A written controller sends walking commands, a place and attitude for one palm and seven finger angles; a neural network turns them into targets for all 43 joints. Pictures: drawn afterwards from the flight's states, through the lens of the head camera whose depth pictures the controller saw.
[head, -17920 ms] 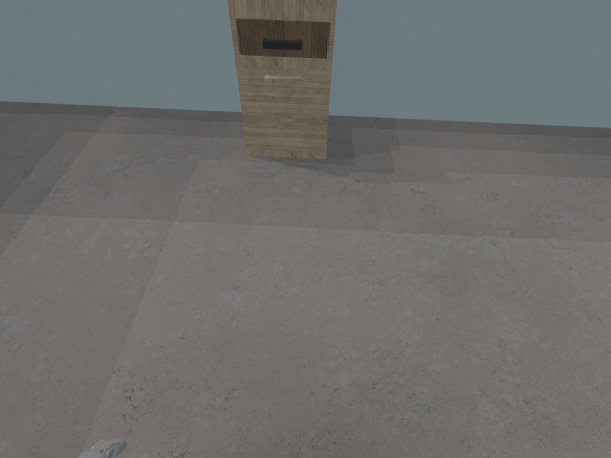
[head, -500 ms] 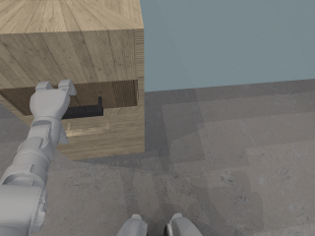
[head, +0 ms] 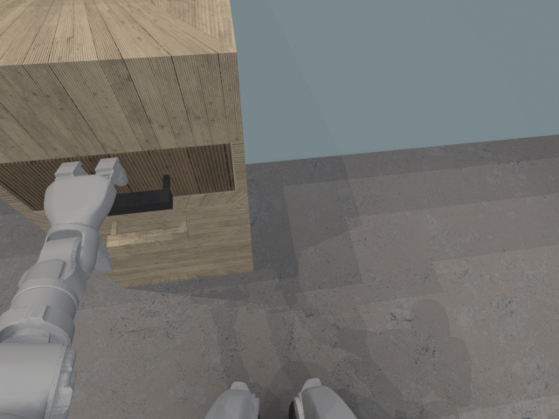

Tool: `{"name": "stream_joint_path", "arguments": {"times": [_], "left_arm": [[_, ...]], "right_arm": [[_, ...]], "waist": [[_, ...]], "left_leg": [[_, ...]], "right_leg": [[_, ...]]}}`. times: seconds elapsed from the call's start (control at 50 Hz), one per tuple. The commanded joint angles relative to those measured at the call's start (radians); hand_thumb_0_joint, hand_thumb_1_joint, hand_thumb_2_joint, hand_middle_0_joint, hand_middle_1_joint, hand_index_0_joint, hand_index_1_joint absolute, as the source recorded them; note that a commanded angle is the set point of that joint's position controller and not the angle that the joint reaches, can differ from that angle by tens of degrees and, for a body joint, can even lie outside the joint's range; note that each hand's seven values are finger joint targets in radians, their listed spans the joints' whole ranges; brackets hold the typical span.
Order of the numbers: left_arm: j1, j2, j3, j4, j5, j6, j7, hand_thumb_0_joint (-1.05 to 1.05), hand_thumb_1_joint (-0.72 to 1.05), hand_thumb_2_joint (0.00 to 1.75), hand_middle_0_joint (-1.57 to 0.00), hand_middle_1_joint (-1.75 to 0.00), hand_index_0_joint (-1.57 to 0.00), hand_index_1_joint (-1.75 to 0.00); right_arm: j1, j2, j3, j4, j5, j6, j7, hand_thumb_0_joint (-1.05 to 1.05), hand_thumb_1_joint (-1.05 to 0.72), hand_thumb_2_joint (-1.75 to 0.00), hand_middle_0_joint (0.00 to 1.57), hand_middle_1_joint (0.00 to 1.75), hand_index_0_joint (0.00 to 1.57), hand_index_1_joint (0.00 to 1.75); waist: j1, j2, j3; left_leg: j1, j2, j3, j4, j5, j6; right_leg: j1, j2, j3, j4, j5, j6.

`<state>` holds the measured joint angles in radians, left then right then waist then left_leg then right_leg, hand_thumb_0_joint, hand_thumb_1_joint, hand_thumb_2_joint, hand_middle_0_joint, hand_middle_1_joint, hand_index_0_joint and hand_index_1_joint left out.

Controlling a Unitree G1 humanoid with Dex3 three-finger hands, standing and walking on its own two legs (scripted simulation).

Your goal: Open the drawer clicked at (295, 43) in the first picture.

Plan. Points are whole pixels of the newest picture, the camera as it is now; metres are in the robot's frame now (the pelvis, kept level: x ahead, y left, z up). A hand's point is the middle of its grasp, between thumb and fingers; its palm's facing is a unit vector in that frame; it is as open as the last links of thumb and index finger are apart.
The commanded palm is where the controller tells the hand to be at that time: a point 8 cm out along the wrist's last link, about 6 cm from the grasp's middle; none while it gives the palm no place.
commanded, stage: lower the fingers behind the handle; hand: left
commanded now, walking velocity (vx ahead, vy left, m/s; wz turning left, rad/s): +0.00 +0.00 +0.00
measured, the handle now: (123, 193) +0.48 +0.28 -0.08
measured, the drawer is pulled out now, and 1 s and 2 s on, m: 0.00 0.00 0.00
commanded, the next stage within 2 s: close the thumb around the handle in 1.32 s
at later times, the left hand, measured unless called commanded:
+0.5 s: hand (104, 222) +0.42 +0.29 -0.06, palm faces -0.06 -0.03 -1.00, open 13.8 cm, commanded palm +0.41 +0.28 -0.02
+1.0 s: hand (117, 225) +0.43 +0.29 -0.10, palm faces -0.04 -0.03 -1.00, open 13.8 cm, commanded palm +0.42 +0.27 -0.04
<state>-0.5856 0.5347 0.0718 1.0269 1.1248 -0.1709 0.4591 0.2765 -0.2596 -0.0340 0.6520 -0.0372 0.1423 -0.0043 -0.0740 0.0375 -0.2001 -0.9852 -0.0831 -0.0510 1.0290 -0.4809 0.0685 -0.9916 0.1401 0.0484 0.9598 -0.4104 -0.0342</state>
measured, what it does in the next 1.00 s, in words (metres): stands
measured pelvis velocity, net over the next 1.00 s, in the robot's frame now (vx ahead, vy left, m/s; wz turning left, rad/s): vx -0.02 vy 0.01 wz -0.01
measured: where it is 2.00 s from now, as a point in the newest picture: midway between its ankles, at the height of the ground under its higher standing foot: outside the picture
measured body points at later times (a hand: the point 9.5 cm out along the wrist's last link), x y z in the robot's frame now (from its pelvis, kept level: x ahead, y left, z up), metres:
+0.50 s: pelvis -0.02 +0.00 -0.02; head +0.12 +0.02 +0.40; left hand +0.42 +0.29 -0.01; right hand +0.05 -0.27 -0.15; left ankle -0.01 +0.07 -0.67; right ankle +0.01 -0.10 -0.67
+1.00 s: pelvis -0.02 +0.01 -0.05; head +0.14 +0.03 +0.37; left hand +0.43 +0.28 -0.05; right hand +0.03 -0.26 -0.18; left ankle -0.01 +0.07 -0.67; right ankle +0.01 -0.10 -0.67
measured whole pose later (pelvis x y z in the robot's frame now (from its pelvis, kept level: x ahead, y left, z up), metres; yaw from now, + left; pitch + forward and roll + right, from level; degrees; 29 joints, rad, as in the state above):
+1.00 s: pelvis -0.02 +0.01 -0.05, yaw +0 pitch +31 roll -5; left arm -0.70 0.54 0.08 1.08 1.14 -0.11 0.54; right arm 0.26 -0.25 -0.02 0.69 -0.05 0.12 0.02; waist -0.11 0.06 -0.21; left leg -1.26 -0.09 -0.06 1.28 -0.55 0.07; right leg -1.26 0.14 0.00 1.19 -0.47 -0.02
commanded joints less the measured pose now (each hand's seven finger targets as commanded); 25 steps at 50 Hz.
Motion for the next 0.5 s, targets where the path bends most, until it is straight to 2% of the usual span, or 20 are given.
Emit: {"name": "stream_joint_path", "arguments": {"times": [0.0,0.02,0.06,0.08,0.1,0.12,0.14,0.16,0.18,0.2,0.22,0.24,0.26,0.28,0.32,0.38,0.4,0.46,0.48], "left_arm": [[-0.338,0.274,0.090,-0.220,-0.011,-0.027,0.087,0.00,-0.50,0.30,-0.30,-1.20,-0.30,-1.20],[-0.331,0.272,0.091,-0.223,-0.009,-0.027,0.093,0.00,-0.50,0.30,-0.30,-1.20,-0.30,-1.20],[-0.335,0.237,0.071,-0.218,-0.022,-0.018,0.100,0.00,-0.50,0.30,-0.30,-1.20,-0.30,-1.20],[-0.313,0.248,0.079,-0.185,-0.021,-0.008,0.103,0.00,-0.50,0.30,-0.30,-1.20,-0.30,-1.20],[-0.321,0.257,0.082,-0.176,-0.023,0.002,0.105,0.00,-0.50,0.30,-0.30,-1.20,-0.30,-1.20],[-0.323,0.260,0.080,-0.167,-0.020,0.012,0.105,0.00,-0.50,0.30,-0.30,-1.20,-0.30,-1.20],[-0.332,0.250,0.065,-0.149,-0.019,0.022,0.104,0.00,-0.50,0.30,-0.30,-1.20,-0.30,-1.20],[-0.366,0.249,0.060,-0.159,-0.019,0.023,0.102,0.00,-0.50,0.30,-0.30,-1.20,-0.30,-1.20],[-0.361,0.262,0.061,-0.142,-0.007,0.029,0.101,0.00,-0.50,0.30,-0.30,-1.20,-0.30,-1.20],[-0.368,0.266,0.063,-0.133,-0.011,0.035,0.100,0.00,-0.50,0.30,-0.30,-1.20,-0.30,-1.20],[-0.383,0.273,0.063,-0.148,-0.009,0.031,0.097,0.00,-0.50,0.30,-0.30,-1.20,-0.30,-1.20],[-0.370,0.283,0.071,-0.141,-0.010,0.030,0.094,0.00,-0.50,0.30,-0.30,-1.20,-0.30,-1.20],[-0.407,0.275,0.060,-0.148,-0.014,0.024,0.090,0.00,-0.50,0.30,-0.30,-1.20,-0.30,-1.20],[-0.398,0.292,0.070,-0.136,-0.007,0.020,0.088,0.00,-0.50,0.30,-0.30,-1.20,-0.30,-1.20],[-0.402,0.282,0.062,-0.134,-0.004,0.016,0.089,0.00,-0.50,0.30,-0.30,-1.20,-0.30,-1.20],[-0.349,0.281,0.077,-0.114,-0.004,0.015,0.091,0.00,-0.50,0.30,-0.30,-1.20,-0.30,-1.20],[-0.364,0.267,0.066,-0.112,-0.007,0.017,0.092,0.00,-0.50,0.30,-0.30,-1.20,-0.30,-1.20],[-0.332,0.267,0.075,-0.083,-0.013,0.025,0.092,0.00,-0.50,0.30,-0.30,-1.20,-0.30,-1.20],[-0.358,0.242,0.045,-0.077,-0.006,0.026,0.091,0.00,-0.50,0.30,-0.30,-1.20,-0.30,-1.20]], "right_arm": [[0.109,-0.160,-0.062,-0.044,-0.016,-0.025,-0.003,0.00,-0.90,-0.90,0.20,0.30,0.20,0.30],[0.106,-0.161,-0.065,-0.041,-0.018,-0.026,-0.001,0.00,-0.90,-0.90,0.20,0.30,0.20,0.30],[0.107,-0.160,-0.067,-0.035,-0.018,-0.027,0.004,0.00,-0.90,-0.90,0.20,0.30,0.20,0.30],[0.113,-0.165,-0.067,-0.029,-0.016,-0.025,0.005,0.00,-0.90,-0.90,0.20,0.30,0.20,0.30],[0.112,-0.170,-0.066,-0.026,-0.017,-0.024,0.005,0.00,-0.90,-0.90,0.20,0.30,0.20,0.30],[0.111,-0.170,-0.063,-0.030,-0.015,-0.022,0.005,0.00,-0.90,-0.90,0.20,0.30,0.20,0.30],[0.107,-0.170,-0.061,-0.027,-0.014,-0.021,0.005,0.00,-0.90,-0.90,0.20,0.30,0.20,0.30],[0.106,-0.170,-0.060,-0.024,-0.014,-0.023,0.005,0.00,-0.90,-0.90,0.20,0.30,0.20,0.30],[0.108,-0.174,-0.059,-0.025,-0.012,-0.021,0.005,0.00,-0.90,-0.90,0.20,0.30,0.20,0.30],[0.106,-0.176,-0.057,-0.022,-0.014,-0.022,0.004,0.00,-0.90,-0.90,0.20,0.30,0.20,0.30],[0.106,-0.175,-0.055,-0.027,-0.012,-0.025,0.002,0.00,-0.90,-0.90,0.20,0.30,0.20,0.30],[0.102,-0.175,-0.053,-0.029,-0.012,-0.025,0.001,0.00,-0.90,-0.90,0.20,0.30,0.20,0.30],[0.100,-0.173,-0.052,-0.027,-0.014,-0.027,-0.001,0.00,-0.90,-0.90,0.20,0.30,0.20,0.30],[0.106,-0.175,-0.050,-0.025,-0.012,-0.028,-0.002,0.00,-0.90,-0.90,0.20,0.30,0.20,0.30],[0.101,-0.172,-0.047,-0.028,-0.013,-0.032,-0.003,0.00,-0.90,-0.90,0.20,0.30,0.20,0.30],[0.106,-0.174,-0.047,-0.032,-0.016,-0.032,0.003,0.00,-0.90,-0.90,0.20,0.30,0.20,0.30],[0.104,-0.173,-0.047,-0.030,-0.017,-0.031,0.003,0.00,-0.90,-0.90,0.20,0.30,0.20,0.30],[0.103,-0.176,-0.043,-0.033,-0.017,-0.031,0.007,0.00,-0.90,-0.90,0.20,0.30,0.20,0.30],[0.107,-0.174,-0.044,-0.034,-0.014,-0.032,0.007,0.00,-0.90,-0.90,0.20,0.30,0.20,0.30]], "waist": [[0.003,0.109,-0.488],[-0.001,0.110,-0.509],[-0.010,0.102,-0.510],[-0.011,0.067,-0.500],[-0.014,0.066,-0.475],[-0.014,0.053,-0.478],[-0.021,0.053,-0.449],[-0.026,0.065,-0.455],[-0.026,0.064,-0.452],[-0.026,0.066,-0.442],[-0.028,0.068,-0.461],[-0.021,0.076,-0.455],[-0.037,0.075,-0.455],[-0.028,0.080,-0.462],[-0.029,0.104,-0.448],[-0.011,0.115,-0.488],[-0.021,0.103,-0.462],[-0.016,0.066,-0.452],[-0.031,0.078,-0.435]], "left_leg": [[0.314,0.067,-0.002,-0.045,0.503,-0.035],[0.325,0.069,-0.004,-0.038,0.516,-0.037],[0.329,0.069,-0.009,-0.031,0.536,-0.040],[0.311,0.070,-0.008,-0.028,0.517,-0.037],[0.295,0.070,-0.008,-0.026,0.502,-0.037],[0.273,0.066,-0.006,-0.026,0.481,-0.033],[0.257,0.065,-0.003,-0.029,0.454,-0.031],[0.254,0.065,-0.005,-0.028,0.452,-0.029],[0.257,0.067,-0.012,-0.031,0.437,-0.033],[0.251,0.068,-0.007,-0.025,0.419,-0.030],[0.252,0.067,-0.010,-0.024,0.414,-0.029],[0.247,0.066,-0.007,-0.023,0.396,-0.028],[0.240,0.066,-0.010,-0.017,0.395,-0.025],[0.234,0.066,-0.015,-0.015,0.390,-0.029],[0.231,0.068,-0.017,-0.010,0.379,-0.031],[0.258,0.072,-0.025,0.003,0.423,-0.041],[0.244,0.074,-0.023,0.009,0.410,-0.041],[0.203,0.073,-0.029,0.014,0.393,-0.037],[0.195,0.075,-0.032,0.016,0.369,-0.038]], "right_leg": [[0.211,-0.064,-0.018,-0.033,0.349,-0.027],[0.199,-0.063,-0.017,-0.027,0.353,-0.024],[0.188,-0.062,-0.024,-0.022,0.359,-0.023],[0.192,-0.062,-0.025,-0.022,0.357,-0.019],[0.184,-0.062,-0.025,-0.021,0.352,-0.020],[0.192,-0.064,-0.024,-0.021,0.347,-0.018],[0.187,-0.064,-0.024,-0.028,0.331,-0.019],[0.180,-0.066,-0.024,-0.024,0.329,-0.020],[0.162,-0.065,-0.029,-0.021,0.301,-0.019],[0.154,-0.064,-0.031,-0.021,0.288,-0.020],[0.154,-0.064,-0.031,-0.019,0.283,-0.019],[0.152,-0.064,-0.030,-0.020,0.267,-0.020],[0.141,-0.065,-0.029,-0.018,0.268,-0.020],[0.133,-0.064,-0.033,-0.006,0.254,-0.020],[0.101,-0.063,-0.039,0.000,0.230,-0.023],[0.082,-0.060,-0.049,0.026,0.236,-0.025],[0.070,-0.059,-0.050,0.023,0.227,-0.024],[0.074,-0.058,-0.051,0.036,0.225,-0.025],[0.045,-0.059,-0.054,0.036,0.200,-0.022]]}}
